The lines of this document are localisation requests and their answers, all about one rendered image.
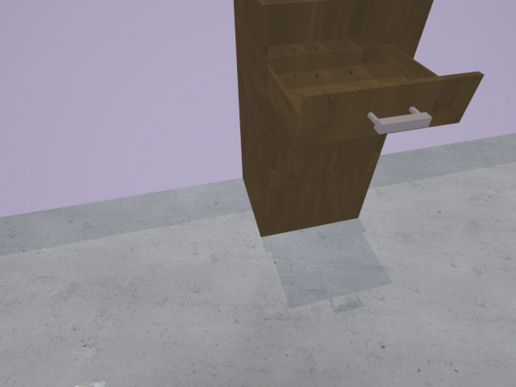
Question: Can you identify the cabinet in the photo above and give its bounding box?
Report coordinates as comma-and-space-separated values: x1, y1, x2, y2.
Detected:
234, 0, 434, 237

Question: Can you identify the drawer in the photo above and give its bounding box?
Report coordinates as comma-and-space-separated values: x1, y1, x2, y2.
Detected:
268, 44, 484, 147

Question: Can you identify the handle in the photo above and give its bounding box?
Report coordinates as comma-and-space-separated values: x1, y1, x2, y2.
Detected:
368, 106, 432, 134

